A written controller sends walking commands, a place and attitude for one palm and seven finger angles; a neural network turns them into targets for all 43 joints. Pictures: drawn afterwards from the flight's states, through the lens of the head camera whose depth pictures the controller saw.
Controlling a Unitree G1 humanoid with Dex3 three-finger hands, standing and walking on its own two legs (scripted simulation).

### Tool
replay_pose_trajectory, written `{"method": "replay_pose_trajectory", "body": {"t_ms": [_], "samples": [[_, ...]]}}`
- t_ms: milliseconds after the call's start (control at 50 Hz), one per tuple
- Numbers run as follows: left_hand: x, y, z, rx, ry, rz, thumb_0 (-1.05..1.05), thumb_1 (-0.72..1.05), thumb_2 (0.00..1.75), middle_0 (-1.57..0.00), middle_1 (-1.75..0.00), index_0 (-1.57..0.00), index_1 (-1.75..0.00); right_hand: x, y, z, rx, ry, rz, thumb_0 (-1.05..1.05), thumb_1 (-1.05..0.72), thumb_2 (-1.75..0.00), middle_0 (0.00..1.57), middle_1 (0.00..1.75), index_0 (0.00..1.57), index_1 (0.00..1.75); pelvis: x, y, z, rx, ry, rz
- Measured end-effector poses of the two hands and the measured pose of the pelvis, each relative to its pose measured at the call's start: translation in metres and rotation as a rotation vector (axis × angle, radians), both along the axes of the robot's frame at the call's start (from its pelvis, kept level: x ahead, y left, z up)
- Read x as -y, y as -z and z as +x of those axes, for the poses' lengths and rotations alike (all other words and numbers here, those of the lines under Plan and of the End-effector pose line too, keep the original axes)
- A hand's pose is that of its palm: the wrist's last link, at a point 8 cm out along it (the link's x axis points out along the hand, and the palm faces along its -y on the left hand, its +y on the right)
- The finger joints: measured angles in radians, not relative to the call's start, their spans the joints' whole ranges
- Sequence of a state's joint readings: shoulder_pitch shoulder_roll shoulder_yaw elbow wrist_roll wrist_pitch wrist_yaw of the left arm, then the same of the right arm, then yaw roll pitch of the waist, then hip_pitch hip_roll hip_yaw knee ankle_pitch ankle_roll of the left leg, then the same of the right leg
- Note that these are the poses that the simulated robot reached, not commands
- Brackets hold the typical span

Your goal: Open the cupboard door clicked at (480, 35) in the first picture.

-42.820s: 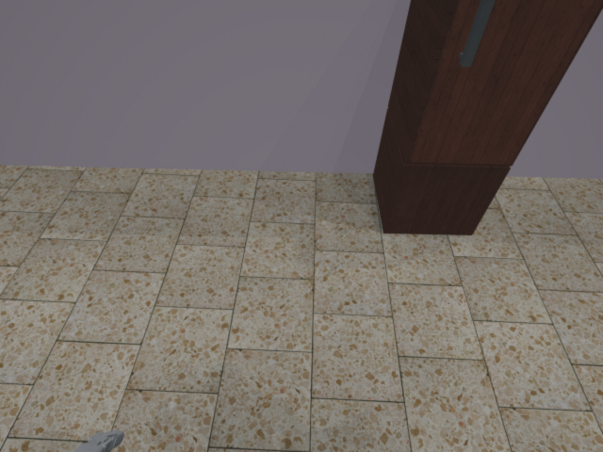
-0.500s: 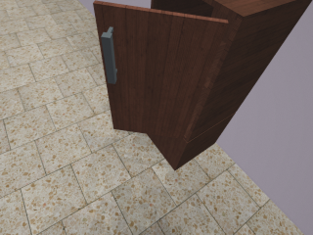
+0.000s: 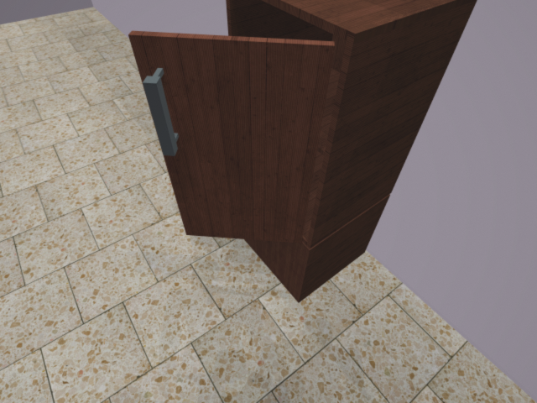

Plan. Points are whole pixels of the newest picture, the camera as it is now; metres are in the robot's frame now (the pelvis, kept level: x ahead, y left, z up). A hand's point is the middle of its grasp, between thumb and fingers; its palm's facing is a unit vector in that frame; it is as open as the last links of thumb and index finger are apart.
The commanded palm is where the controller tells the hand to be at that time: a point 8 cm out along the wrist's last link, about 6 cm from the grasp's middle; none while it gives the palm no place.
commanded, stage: come to a stop and stand still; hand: left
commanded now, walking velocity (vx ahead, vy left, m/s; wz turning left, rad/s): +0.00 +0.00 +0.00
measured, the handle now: (165, 113) +0.61 +0.24 +0.10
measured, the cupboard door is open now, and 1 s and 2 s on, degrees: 48 48 48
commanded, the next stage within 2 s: look again from close up in 0.14 s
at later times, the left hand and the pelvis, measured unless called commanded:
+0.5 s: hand out of the picture +0.01 +0.17 -0.18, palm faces +0.02 -0.98 -0.21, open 7.4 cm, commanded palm none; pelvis +0.01 +0.00 -0.01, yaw +1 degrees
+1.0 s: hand out of the picture +0.03 +0.17 -0.19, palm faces +0.02 -0.98 -0.20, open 7.4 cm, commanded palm none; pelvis +0.03 -0.01 -0.01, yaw +0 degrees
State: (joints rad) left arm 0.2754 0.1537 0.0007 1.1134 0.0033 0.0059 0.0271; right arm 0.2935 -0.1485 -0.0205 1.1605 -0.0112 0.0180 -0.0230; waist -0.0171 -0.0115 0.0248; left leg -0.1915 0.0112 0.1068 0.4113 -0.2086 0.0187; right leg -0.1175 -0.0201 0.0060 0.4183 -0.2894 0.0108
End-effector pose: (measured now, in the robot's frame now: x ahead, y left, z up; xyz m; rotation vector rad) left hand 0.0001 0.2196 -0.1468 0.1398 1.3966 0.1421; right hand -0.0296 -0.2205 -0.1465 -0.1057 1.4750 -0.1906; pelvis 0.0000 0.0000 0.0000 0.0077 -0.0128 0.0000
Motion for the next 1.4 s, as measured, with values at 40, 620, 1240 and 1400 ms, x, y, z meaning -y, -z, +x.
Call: {"method": "replay_pose_trajectory", "body": {"t_ms": [40, 620, 1240, 1400], "samples": [[0.004, 0.0, -0.005, -0.014, -0.004, -0.006, 0.01, 0.92, 0.9, -0.2, -0.3, -0.2, -0.3, 0.001, 0.0, -0.004, -0.013, 0.001, 0.001, 0.0, -0.91, -0.9, 0.19, 0.3, 0.2, 0.29, 0.002, 0.0, 0.0, -0.001, 0.0, 0.0], [-0.004, 0.002, 0.018, 0.043, 0.01, 0.044, 0.01, 0.91, 0.9, -0.2, -0.3, -0.2, -0.3, 0.01, 0.009, 0.072, 0.175, -0.084, -0.007, 0.01, -0.92, -0.9, 0.19, 0.3, 0.2, 0.29, 0.004, 0.01, 0.014, -0.014, 0.001, 0.004], [-0.035, 0.013, 0.027, -0.067, -0.019, 0.028, 0.01, 0.91, 0.9, -0.2, -0.3, -0.2, -0.3, -0.006, -0.002, 0.1, 0.148, -0.084, -0.069, 0.0, -0.91, -0.9, 0.19, 0.3, 0.2, 0.29, -0.021, 0.012, 0.047, -0.02, 0.023, 0.001], [-0.036, 0.004, 0.076, 0.036, 0.024, 0.052, 0.01, 0.91, 0.9, -0.2, -0.3, -0.2, -0.3, -0.013, 0.007, 0.096, 0.11, -0.06, -0.025, 0.0, -0.92, -0.9, 0.2, 0.3, 0.2, 0.3, -0.018, 0.01, 0.05, -0.015, 0.027, 0.013]]}}
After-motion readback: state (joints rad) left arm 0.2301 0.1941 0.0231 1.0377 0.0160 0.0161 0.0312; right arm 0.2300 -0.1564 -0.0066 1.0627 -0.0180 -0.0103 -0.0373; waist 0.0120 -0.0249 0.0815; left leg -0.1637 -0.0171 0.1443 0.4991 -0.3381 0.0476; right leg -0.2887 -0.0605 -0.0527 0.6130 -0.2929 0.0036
